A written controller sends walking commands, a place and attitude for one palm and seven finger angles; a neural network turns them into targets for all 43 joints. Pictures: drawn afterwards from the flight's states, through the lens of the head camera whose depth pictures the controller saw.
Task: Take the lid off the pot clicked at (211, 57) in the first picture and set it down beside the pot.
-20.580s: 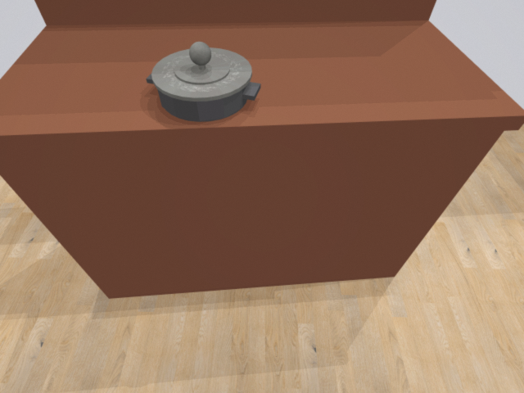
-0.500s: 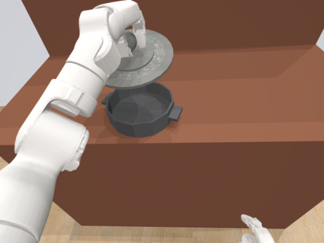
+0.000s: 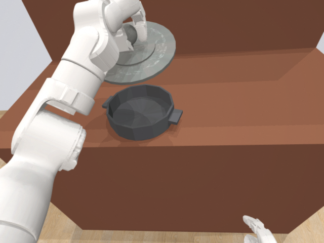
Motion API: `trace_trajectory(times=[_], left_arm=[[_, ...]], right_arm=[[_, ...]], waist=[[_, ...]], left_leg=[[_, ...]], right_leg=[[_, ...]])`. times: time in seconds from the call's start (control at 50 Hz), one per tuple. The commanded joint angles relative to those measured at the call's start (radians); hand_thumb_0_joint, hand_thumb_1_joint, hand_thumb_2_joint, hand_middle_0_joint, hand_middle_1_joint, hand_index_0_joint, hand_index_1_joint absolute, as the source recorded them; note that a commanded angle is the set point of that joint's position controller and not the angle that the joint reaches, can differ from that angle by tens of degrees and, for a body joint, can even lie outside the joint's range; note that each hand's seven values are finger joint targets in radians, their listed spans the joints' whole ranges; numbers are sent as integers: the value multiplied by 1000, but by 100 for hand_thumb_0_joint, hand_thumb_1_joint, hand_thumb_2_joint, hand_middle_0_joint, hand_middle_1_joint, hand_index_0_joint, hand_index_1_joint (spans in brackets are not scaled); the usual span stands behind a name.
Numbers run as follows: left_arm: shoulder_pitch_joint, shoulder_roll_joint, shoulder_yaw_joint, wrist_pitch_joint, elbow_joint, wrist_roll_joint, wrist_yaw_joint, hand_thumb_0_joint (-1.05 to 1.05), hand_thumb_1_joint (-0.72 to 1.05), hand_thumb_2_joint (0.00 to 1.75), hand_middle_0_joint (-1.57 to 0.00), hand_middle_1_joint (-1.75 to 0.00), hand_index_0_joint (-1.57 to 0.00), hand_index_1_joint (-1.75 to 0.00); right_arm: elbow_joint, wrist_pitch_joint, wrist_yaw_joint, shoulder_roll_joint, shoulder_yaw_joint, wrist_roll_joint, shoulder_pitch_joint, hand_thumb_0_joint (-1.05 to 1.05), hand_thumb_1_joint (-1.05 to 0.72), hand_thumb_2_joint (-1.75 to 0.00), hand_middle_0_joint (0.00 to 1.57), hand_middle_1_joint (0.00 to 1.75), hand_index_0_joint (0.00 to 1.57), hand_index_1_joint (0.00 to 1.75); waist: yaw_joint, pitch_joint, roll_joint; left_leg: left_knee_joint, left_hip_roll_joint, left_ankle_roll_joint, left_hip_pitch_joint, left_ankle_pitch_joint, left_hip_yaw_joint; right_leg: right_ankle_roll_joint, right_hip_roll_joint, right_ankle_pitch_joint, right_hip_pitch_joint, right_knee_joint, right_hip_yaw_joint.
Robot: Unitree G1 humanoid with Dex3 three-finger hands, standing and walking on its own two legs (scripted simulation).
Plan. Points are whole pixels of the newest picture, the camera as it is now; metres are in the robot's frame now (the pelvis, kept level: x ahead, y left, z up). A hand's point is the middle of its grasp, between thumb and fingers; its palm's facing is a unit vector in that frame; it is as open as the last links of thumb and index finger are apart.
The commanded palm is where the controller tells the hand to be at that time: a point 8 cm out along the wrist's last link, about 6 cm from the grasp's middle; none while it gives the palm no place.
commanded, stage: move the lid sideways beside the pot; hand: left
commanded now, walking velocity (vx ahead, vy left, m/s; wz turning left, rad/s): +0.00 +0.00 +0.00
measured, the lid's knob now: (127, 35) +0.46 +0.09 +0.32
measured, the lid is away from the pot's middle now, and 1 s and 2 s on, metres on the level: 0.01 0.14 0.24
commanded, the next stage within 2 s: none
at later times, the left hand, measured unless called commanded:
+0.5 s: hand (96, 40) +0.43 +0.15 +0.32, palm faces -0.06 -0.11 -0.99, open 6.4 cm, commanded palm +0.40 +0.16 +0.39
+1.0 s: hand (63, 45) +0.42 +0.22 +0.32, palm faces -0.06 -0.11 -0.99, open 6.4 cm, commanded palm +0.40 +0.22 +0.39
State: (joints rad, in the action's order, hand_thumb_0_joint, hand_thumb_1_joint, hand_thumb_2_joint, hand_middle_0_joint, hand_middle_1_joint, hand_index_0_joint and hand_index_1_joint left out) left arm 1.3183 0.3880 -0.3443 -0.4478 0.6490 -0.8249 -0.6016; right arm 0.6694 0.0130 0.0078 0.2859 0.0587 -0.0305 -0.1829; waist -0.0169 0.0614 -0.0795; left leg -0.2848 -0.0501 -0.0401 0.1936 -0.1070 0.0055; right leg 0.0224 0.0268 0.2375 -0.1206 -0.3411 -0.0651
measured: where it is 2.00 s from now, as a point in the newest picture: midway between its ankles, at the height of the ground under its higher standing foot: outside the picture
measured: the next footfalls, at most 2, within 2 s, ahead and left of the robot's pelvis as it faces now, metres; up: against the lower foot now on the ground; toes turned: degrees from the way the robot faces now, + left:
none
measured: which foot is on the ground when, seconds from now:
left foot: down 0.00-1.00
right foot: down 0.00-1.00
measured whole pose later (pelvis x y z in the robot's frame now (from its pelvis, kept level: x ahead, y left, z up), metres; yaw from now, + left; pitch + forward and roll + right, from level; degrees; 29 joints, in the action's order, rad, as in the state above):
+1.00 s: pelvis -0.01 +0.00 +0.00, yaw +2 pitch +1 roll +0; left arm 1.27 0.61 -0.27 -0.40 0.68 -0.90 -0.63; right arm 0.65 0.06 0.03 0.29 0.06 -0.05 -0.19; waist 0.00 0.03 -0.05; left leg -0.33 -0.06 -0.04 0.25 -0.11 -0.03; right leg 0.02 0.03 0.24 -0.15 -0.36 -0.03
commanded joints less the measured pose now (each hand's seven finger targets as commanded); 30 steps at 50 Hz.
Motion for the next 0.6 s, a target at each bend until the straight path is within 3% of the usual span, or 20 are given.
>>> trace_trajectory(times=[0.0, 0.02, 0.04, 0.08, 0.1, 0.12, 0.2, 0.24, 0.3, 0.32, 0.34, 0.36, 0.38, 0.4, 0.42, 0.44, 0.5, 0.52, 0.54, 0.58], left_arm=[[615, 280, 150, -2, -107, -32, 62, 0, 74, 90, -91, -104, -99, -105], [705, 298, 150, 12, -195, -43, 64, 0, 74, 90, -91, -104, -99, -105], [691, 294, 140, 12, -167, -76, 71, 0, 74, 90, -91, -104, -99, -105], [667, 262, 117, 10, -155, -83, 75, 0, 74, 90, -91, -104, -99, -105], [634, 269, 127, 13, -178, -66, 75, 0, 74, 90, -91, -104, -99, -105], [651, 318, 158, 13, -178, -90, 74, 0, 74, 90, -91, -104, -99, -105], [578, 271, 126, -1, -106, -66, 58, 0, 74, 90, -91, -104, -99, -105], [664, 286, 122, 9, -205, -83, 61, 0, 74, 90, -91, -104, -99, -105], [626, 260, 99, 6, -245, -63, 55, 0, 74, 90, -91, -104, -99, -105], [689, 312, 130, 12, -307, -81, 58, 0, 74, 90, -91, -104, -99, -105], [666, 292, 119, 2, -222, -88, 55, 0, 74, 90, -91, -104, -99, -105], [648, 328, 147, 3, -202, -86, 54, 0, 74, 90, -91, -104, -99, -105], [642, 314, 128, 1, -193, -86, 49, 0, 74, 90, -91, -104, -99, -105], [614, 315, 136, 4, -204, -66, 50, 0, 74, 90, -91, -104, -99, -105], [660, 373, 176, 13, -243, -86, 53, 0, 74, 90, -91, -104, -99, -105], [648, 349, 156, 11, -207, -92, 52, 0, 74, 90, -91, -104, -99, -105], [578, 376, 184, 15, -218, -81, 52, 0, 74, 90, -91, -104, -99, -105], [626, 412, 203, 22, -262, -101, 52, 0, 74, 90, -91, -104, -99, -105], [602, 367, 171, 17, -239, -101, 48, 0, 74, 90, -91, -104, -99, -105], [556, 362, 160, 9, -174, -98, 37, 0, 74, 90, -91, -104, -99, -105]], right_arm=[[-139, -36, 13, 115, -34, 0, 125, 0, -90, -90, 20, 30, 20, 30], [-150, -44, 12, 106, -29, 0, 128, 0, -90, -90, 20, 30, 20, 30], [-151, -47, 13, 98, -29, 1, 155, 0, -90, -90, 20, 30, 20, 30], [-151, -41, 13, 98, -29, 1, 149, 0, -90, -90, 20, 30, 20, 30], [-154, -34, 11, 108, -36, 2, 144, 0, -90, -90, 20, 30, 20, 30], [-153, -34, 11, 105, -34, 3, 143, 0, -90, -90, 20, 30, 20, 30], [-150, -15, 15, 111, -33, -3, 149, 0, -90, -90, 20, 30, 20, 30], [-167, -29, 15, 101, -34, -3, 166, 0, -90, -90, 20, 30, 20, 30], [-167, -24, 12, 109, -36, -4, 156, 0, -90, -90, 20, 30, 20, 30], [-173, -30, 10, 106, -38, -4, 148, 0, -90, -90, 20, 30, 20, 30], [-163, -32, 15, 103, -36, -2, 161, 0, -90, -90, 20, 30, 20, 30], [-155, -28, 18, 108, -33, -4, 150, 0, -90, -90, 20, 30, 20, 30], [-157, -25, 18, 108, -29, -8, 155, 0, -90, -90, 20, 30, 20, 30], [-154, -21, 16, 118, -36, -6, 146, 0, -90, -90, 20, 30, 20, 30], [-157, -26, 16, 117, -36, -4, 136, 0, -90, -90, 20, 30, 20, 30], [-159, -27, 18, 112, -34, -4, 154, 0, -90, -90, 20, 30, 20, 30], [-163, -17, 14, 124, -42, -3, 140, 0, -90, -90, 20, 30, 20, 30], [-168, -18, 10, 120, -42, -4, 134, 0, -90, -90, 20, 30, 20, 30], [-174, -17, 10, 112, -41, -7, 151, 0, -90, -90, 20, 30, 20, 30], [-166, -4, 11, 118, -38, -12, 148, 0, -90, -90, 20, 30, 20, 30]], waist=[[-10, 300, 176], [-18, 356, 175], [-18, 359, 160], [-13, 361, 156], [-15, 374, 132], [-19, 389, 156], [-7, 309, 173], [-5, 388, 138], [1, 395, 101], [-1, 434, 88], [8, 385, 110], [0, 356, 135], [4, 332, 122], [1, 341, 98], [-7, 378, 108], [-2, 371, 105], [-10, 394, 90], [-14, 429, 96], [-5, 409, 97], [0, 329, 137]], left_leg=[[-33, -30, -25, -233, 251, 31], [-29, -36, -26, -253, 257, 29], [-42, -30, -26, -260, 275, 33], [-38, -27, -22, -268, 270, 27], [-44, -26, -21, -269, 280, 27], [-42, -29, -22, -261, 277, 26], [-35, -27, -22, -231, 232, 28], [-50, -31, -24, -270, 272, 20], [-63, -30, -22, -294, 311, 13], [-61, -31, -20, -312, 322, 8], [-67, -32, -23, -292, 298, 9], [-58, -32, -23, -269, 278, 8], [-52, -32, -21, -260, 266, 10], [-53, -30, -18, -262, 272, 7], [-53, -31, -18, -272, 281, 3], [-59, -32, -19, -267, 282, 3], [-69, -26, -17, -269, 322, 1], [-68, -29, -16, -281, 319, 3], [-78, -27, -19, -278, 342, 2], [-62, -29, -19, -236, 274, 7]], right_leg=[[-55, -73, -313, -19, 41, 72], [-53, -75, -313, 5, 37, 62], [-57, -73, -318, -3, 24, 61], [-58, -77, -289, -15, 28, 68], [-61, -74, -303, -1, 29, 69], [-59, -75, -304, 11, 26, 61], [-56, -71, -280, -22, 38, 75], [-59, -74, -297, -4, 16, 64], [-61, -76, -315, -13, 19, 75], [-60, -79, -310, -5, 18, 64], [-62, -79, -295, -30, 15, 71], [-60, -79, -287, -31, 21, 74], [-60, -79, -279, -40, 22, 75], [-64, -77, -283, -32, 25, 79], [-62, -79, -282, -18, 22, 72], [-64, -78, -280, -27, 14, 75], [-67, -75, -305, -10, 11, 78], [-63, -77, -299, 0, 11, 68], [-65, -76, -310, -11, 1, 71], [-60, -78, -273, -36, 18, 82]])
